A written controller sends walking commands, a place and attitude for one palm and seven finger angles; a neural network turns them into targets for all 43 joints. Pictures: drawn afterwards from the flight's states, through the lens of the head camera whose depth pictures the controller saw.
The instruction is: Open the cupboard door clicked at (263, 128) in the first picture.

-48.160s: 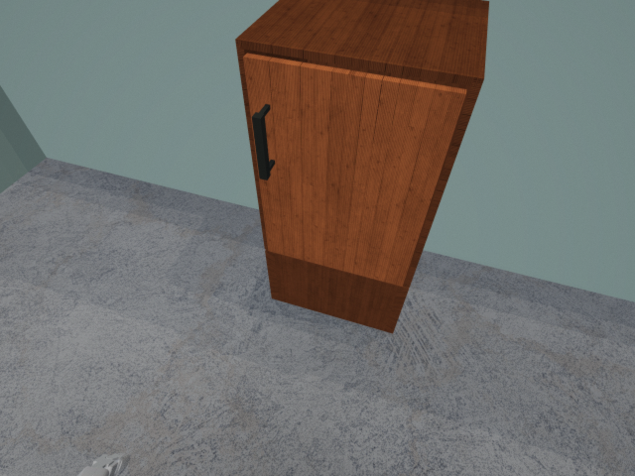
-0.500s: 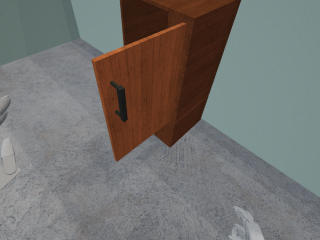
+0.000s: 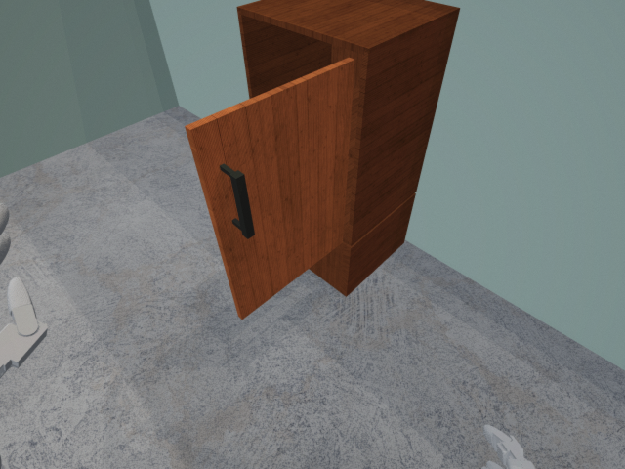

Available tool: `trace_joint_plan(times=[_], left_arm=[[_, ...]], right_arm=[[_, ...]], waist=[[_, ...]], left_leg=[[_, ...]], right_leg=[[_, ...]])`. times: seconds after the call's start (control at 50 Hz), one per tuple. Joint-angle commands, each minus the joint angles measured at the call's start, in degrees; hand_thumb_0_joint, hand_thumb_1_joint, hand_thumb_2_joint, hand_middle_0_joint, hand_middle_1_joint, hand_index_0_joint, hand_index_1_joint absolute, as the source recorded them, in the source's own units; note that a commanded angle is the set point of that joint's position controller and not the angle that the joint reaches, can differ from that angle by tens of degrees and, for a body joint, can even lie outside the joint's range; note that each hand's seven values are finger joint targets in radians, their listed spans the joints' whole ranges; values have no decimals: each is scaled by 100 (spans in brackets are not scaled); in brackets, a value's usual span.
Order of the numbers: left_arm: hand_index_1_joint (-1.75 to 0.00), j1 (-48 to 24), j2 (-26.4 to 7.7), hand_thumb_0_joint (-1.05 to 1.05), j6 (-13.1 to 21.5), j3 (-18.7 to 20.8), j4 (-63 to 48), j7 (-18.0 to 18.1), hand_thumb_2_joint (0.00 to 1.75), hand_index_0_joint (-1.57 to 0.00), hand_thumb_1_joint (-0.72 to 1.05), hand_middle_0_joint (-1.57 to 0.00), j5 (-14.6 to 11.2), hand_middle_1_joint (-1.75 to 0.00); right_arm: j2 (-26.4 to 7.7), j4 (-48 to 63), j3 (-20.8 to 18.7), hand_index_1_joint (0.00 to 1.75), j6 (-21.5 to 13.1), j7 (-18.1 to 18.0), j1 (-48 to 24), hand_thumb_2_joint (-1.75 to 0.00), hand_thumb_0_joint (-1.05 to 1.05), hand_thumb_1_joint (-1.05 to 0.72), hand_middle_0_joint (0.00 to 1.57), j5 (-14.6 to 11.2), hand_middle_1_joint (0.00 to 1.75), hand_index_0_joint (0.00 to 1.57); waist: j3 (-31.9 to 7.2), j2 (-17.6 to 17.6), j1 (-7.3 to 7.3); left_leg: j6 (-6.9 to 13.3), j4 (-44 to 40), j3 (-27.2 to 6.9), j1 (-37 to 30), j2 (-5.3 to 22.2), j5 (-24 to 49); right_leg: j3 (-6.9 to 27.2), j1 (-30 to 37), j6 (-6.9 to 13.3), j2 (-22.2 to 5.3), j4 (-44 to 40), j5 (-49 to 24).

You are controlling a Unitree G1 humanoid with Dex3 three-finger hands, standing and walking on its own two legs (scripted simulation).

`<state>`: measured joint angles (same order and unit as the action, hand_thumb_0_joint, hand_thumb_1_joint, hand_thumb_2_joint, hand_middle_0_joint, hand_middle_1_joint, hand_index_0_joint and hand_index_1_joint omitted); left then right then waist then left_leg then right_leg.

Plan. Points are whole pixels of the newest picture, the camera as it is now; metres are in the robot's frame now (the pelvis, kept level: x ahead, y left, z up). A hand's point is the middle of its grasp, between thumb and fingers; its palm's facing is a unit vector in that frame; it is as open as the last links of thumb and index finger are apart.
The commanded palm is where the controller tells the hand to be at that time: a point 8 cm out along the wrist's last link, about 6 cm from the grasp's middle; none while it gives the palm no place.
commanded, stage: let the arm hang, fingers relaxed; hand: left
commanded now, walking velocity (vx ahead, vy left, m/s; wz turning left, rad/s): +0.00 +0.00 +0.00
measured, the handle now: (237, 202) +0.60 +0.18 -0.02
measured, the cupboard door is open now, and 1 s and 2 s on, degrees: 88 88 88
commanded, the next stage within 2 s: look to check the result in 1.16 s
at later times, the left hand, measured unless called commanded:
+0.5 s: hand out of the picture -0.04 +0.21 -0.17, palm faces +0.07 -0.97 -0.21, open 7.0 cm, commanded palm none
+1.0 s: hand out of the picture +0.00 +0.21 -0.16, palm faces +0.04 -0.98 -0.21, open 7.4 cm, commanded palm none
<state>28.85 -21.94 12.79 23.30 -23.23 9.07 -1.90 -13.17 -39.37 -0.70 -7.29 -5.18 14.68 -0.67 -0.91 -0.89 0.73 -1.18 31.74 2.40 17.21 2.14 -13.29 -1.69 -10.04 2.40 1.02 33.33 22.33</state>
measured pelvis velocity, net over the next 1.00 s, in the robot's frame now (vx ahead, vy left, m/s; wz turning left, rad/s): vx -0.01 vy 0.03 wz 0.03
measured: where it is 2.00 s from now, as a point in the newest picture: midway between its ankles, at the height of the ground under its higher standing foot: outside the picture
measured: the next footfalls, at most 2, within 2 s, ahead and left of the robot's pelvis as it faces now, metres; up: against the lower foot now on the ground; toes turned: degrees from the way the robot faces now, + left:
none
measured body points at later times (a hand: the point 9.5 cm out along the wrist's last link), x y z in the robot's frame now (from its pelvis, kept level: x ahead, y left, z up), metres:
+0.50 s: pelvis -0.01 +0.02 +0.01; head +0.03 +0.04 +0.46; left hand -0.05 +0.26 -0.15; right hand +0.03 -0.21 -0.14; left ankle +0.04 +0.14 -0.73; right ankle -0.05 -0.09 -0.73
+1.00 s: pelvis -0.01 +0.03 +0.01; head +0.01 +0.02 +0.46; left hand +0.00 +0.26 -0.14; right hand +0.01 -0.20 -0.15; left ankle +0.04 +0.14 -0.73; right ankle -0.05 -0.09 -0.73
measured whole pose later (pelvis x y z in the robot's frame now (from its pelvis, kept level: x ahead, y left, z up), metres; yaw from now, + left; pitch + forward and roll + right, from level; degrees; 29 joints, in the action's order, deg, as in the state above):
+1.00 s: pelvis -0.01 +0.03 +0.01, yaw +2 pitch -1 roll +0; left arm 13.2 -9.3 0.2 0.1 64.7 1.6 0.6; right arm -9.8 -65.3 -0.4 0.8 -1.6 12.2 1.0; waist 2.8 -0.8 0.8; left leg 1.3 22.1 1.9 13.2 -1.0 -7.6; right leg -2.7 -5.5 -0.3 -1.7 23.6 16.8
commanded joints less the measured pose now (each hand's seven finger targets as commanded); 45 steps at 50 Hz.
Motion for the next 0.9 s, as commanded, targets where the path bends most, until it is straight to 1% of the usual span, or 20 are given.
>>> trace_joint_plan(times=[0.0, 0.02, 0.04, 0.06, 0.08, 0.1, 0.12, 0.14, 0.16, 0.18, 0.2, 0.22, 0.26, 0.28, 0.34, 0.4, 0.42, 0.52, 0.74, 0.88], left_arm=[[-30, -203, -1215, 0, 297, 669, -1320, 12, 90, -20, 90, -20, -1, -30], [-30, -218, -1303, 0, 289, 727, -1417, 19, 90, -20, 90, -20, -13, -30], [-30, -427, -111, 0, -749, -1622, 3106, -790, 90, -20, 90, -20, 540, -30], [-30, -250, 267, 0, -1193, -1634, 3231, -874, 90, -20, 90, -20, 389, -30], [-30, -377, 486, 0, -1288, -1750, 3426, -887, 90, -20, 90, -20, 384, -30], [-30, -544, 460, 0, -1319, -1783, 3712, -896, 90, -20, 90, -20, 376, -30], [-30, -667, 367, 0, -1299, -1807, 4033, -897, 90, -20, 90, -20, 386, -30], [-30, -741, 294, 0, -1267, -1812, 4395, -891, 90, -20, 90, -20, 395, -30], [-30, -955, 145, 0, -1233, -1826, 4797, -880, 90, -20, 90, -20, 404, -30], [-30, -1143, 32, 0, -1208, -1851, 5186, -862, 90, -20, 90, -20, 377, -30], [-30, -1354, -8, 0, -1214, -1896, 5554, -830, 90, -20, 90, -20, 355, -30], [-30, -1507, -16, 0, -1234, -1940, 5882, -797, 90, -20, 90, -20, 336, -30], [-30, -1489, 146, 0, -1248, -2041, 6540, -761, 90, -20, 90, -20, 281, -30], [-30, -1393, 197, 0, -1254, -2078, 6876, -752, 90, -20, 90, -20, 257, -30], [-30, -1145, 439, 0, -1256, -2025, 7583, -739, 90, -20, 90, -20, 264, -30], [-30, -1055, 441, 0, -1247, -2095, 8059, -762, 90, -20, 90, -20, 236, -30], [-30, -1042, 416, 0, -1229, -2102, 8177, -761, 90, -20, 90, -20, 243, -30], [-30, -918, 461, 0, -1245, -2162, 8636, -756, 90, -20, 90, -20, 236, -30], [-30, -859, 494, 0, -1258, -2181, 8880, -724, 90, -20, 90, -20, 244, -30], [-30, -992, 523, 0, -1237, -2171, 8808, -711, 90, -20, 90, -20, 251, -30]], right_arm=[[-515, 1031, -164, 30, -342, 57, -617, -90, 0, -90, 20, 20, 30, 20], [-518, 1054, -168, 30, -356, 52, -675, -90, 0, -90, 20, 31, 30, 20], [-1289, -263, -412, 30, -335, 561, -785, -90, 0, -90, 20, 143, 30, 20], [-875, -171, -379, 30, 57, 553, -294, -90, 0, -90, 20, 86, 30, 20], [-799, -166, -284, 30, 211, 533, -263, -90, 0, -90, 20, 139, 30, 20], [-823, -103, -185, 30, 350, 530, -427, -90, 0, -90, 20, 176, 30, 20], [-835, -47, -144, 30, 425, 517, -553, -90, 0, -90, 20, 227, 30, 20], [-778, -99, -114, 30, 462, 505, -634, -90, 0, -90, 20, 245, 30, 20], [-703, -203, -111, 30, 508, 501, -677, -90, 0, -90, 20, 242, 30, 20], [-673, -332, -114, 30, 571, 496, -657, -90, 0, -90, 20, 239, 30, 20], [-679, -482, -127, 30, 643, 492, -636, -90, 0, -90, 20, 257, 30, 20], [-669, -616, -122, 30, 693, 489, -574, -90, 0, -90, 20, 259, 30, 20], [-565, -963, -54, 30, 715, 459, -495, -90, 0, -90, 20, 255, 30, 20], [-543, -1116, -26, 30, 714, 433, -506, -90, 0, -90, 20, 232, 30, 20], [-419, -1436, -48, 30, 735, 365, -444, -90, 0, -90, 20, 223, 30, 20], [-369, -1748, -41, 30, 745, 337, -274, -90, 0, -90, 20, 191, 30, 20], [-417, -1816, -62, 30, 746, 328, -216, -90, 0, -90, 20, 168, 30, 20], [-429, -2137, -79, 30, 762, 311, -45, -90, 0, -90, 20, 149, 30, 20], [-339, -2422, -78, 30, 758, 330, 56, -90, 0, -90, 20, 170, 30, 20], [-263, -2459, -82, 30, 746, 345, 59, -90, 0, -90, 20, 189, 30, 20]], waist=[[-93, 647, 20], [-109, 546, 4], [-20, 119, 185], [-462, -87, 68], [-474, -197, -10], [-265, -102, -114], [-191, 530, -213], [-237, 946, -248], [-200, 1467, -182], [-146, 1644, -111], [-23, 1411, -29], [35, 916, 36], [-102, -206, 18], [-122, -502, -37], [-106, -827, -74], [-135, -758, -62], [-101, -346, -53], [247, -93, -47], [483, 142, -54], [560, 59, -33]], left_leg=[[287, -81, -44, -286, 72, 756], [261, -105, -39, -394, 46, 862], [292, 695, -365, -108, 311, 2143], [302, 373, -344, -338, 304, 2186], [479, 38, -680, -11, 548, 1710], [673, -324, -1070, 480, 727, 1220], [692, -386, -1190, 662, 726, 1087], [596, -186, -1026, 697, 520, 1042], [392, 115, -631, 455, 197, 1020], [263, 314, -394, 199, -21, 815], [213, 280, -327, -31, -58, 728], [193, 65, -342, -264, -5, 1032], [253, -372, -551, -624, 218, 1874], [312, -505, -667, -627, 284, 1915], [343, -728, -729, -657, 346, 1400], [336, -897, -758, -782, 346, 1115], [341, -874, -760, -877, 377, 1230], [354, -1155, -769, -884, 395, 794], [335, -1418, -768, -733, 340, 339], [298, -1405, -706, -703, 319, 481]], right_leg=[[897, -263, -8, -792, -1121, -2092], [900, -289, -13, -803, -1126, -2403], [370, -831, -3, -1049, 117, -3653], [324, -617, -65, -762, 188, -3094], [80, -621, -135, -563, 345, -1706], [-30, -504, -191, -393, 402, -741], [47, -276, -168, -360, 181, -700], [221, -74, -125, -518, -244, -1038], [541, -134, -2, -826, -637, -1621], [773, -280, 165, -1132, -921, -2216], [751, -374, 264, -1198, -939, -2600], [617, -400, 232, -1091, -840, -2636], [378, -216, 0, -769, -688, -2181], [357, -79, -53, -683, -783, -1831], [303, 102, -12, -648, -1167, -1376], [279, 166, 22, -646, -1329, -1284], [250, 134, 14, -644, -1390, -1368], [162, -45, 14, -651, -1547, -940], [148, -144, -1, -685, -1517, -612], [200, -188, -16, -687, -1523, -729]])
